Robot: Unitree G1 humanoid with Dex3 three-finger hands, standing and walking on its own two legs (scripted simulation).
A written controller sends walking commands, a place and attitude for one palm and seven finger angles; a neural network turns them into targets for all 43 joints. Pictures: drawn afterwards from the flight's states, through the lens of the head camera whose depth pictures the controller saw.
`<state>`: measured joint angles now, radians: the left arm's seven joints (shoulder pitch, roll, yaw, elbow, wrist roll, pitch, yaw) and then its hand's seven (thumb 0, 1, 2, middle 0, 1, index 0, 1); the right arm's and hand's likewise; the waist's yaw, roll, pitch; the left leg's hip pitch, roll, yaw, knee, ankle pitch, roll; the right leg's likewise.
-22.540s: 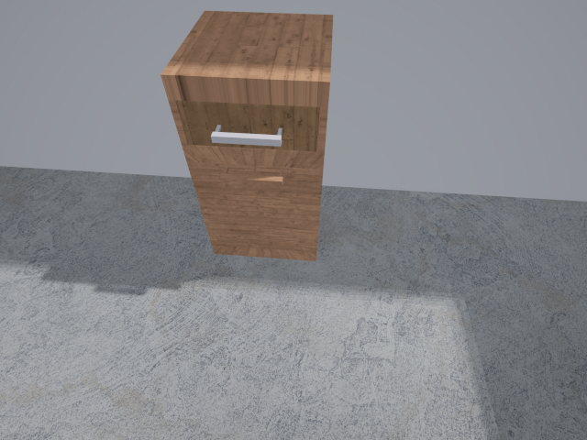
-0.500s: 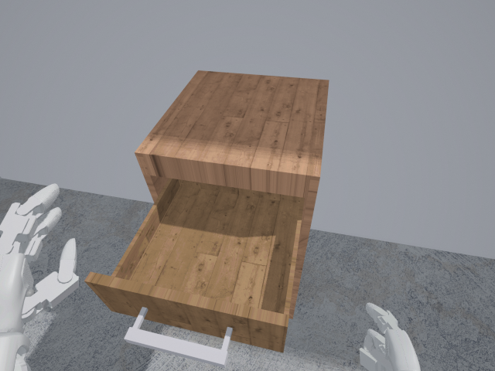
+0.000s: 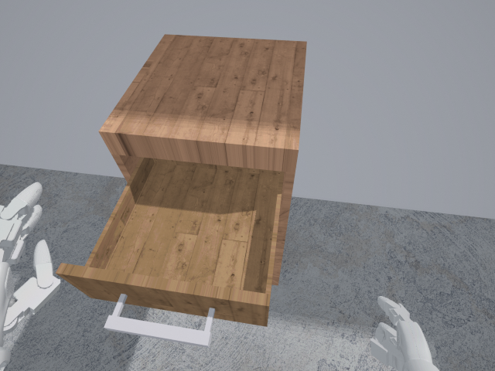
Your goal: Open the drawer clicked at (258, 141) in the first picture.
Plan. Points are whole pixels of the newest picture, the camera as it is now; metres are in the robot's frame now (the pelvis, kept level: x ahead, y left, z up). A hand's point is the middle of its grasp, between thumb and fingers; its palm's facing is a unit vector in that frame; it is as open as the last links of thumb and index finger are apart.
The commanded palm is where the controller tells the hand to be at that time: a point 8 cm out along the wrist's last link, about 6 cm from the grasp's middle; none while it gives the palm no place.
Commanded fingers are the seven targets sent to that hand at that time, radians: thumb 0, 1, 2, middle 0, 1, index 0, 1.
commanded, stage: step back with the hand held close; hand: left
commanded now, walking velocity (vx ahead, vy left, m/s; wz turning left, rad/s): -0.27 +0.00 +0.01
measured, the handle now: (162, 318) +0.22 +0.18 -0.12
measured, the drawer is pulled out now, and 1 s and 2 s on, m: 0.29 0.29 0.29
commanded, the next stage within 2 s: stop stepping back and stand still in 1.08 s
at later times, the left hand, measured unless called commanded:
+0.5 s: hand (8, 331) +0.15 +0.26 +0.14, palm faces +0.33 -0.81 -0.49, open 7.4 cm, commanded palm +0.08 +0.30 +0.18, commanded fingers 0.00 0.90 0.90 -0.20 -0.30 -0.20 -0.30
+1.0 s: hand (34, 361) +0.12 +0.21 +0.15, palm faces +0.12 -0.87 -0.47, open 7.4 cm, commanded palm +0.04 +0.27 +0.18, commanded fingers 0.00 0.90 0.90 -0.20 -0.30 -0.20 -0.30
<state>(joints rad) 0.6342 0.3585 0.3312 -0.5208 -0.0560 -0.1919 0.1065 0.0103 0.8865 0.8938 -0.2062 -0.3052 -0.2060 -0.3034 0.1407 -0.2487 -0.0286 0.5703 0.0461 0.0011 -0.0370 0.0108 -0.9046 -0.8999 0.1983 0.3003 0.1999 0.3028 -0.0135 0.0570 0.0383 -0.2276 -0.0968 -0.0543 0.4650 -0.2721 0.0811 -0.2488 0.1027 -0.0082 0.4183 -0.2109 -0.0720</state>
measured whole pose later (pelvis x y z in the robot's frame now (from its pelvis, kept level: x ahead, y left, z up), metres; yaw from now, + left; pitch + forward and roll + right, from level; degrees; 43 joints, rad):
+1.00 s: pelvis -0.12 +0.00 +0.00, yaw -5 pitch +9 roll -3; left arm 0.64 0.48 0.39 -0.70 -0.07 -0.25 0.11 0.01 0.89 0.89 -0.21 -0.30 -0.21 -0.30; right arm 0.09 -0.16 0.01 0.59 -0.01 -0.11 -0.01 0.01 -0.90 -0.90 0.20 0.30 0.20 0.30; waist -0.01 -0.06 0.04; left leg -0.49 -0.01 0.01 0.38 -0.04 0.07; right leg -0.21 0.03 0.03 0.57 -0.43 0.01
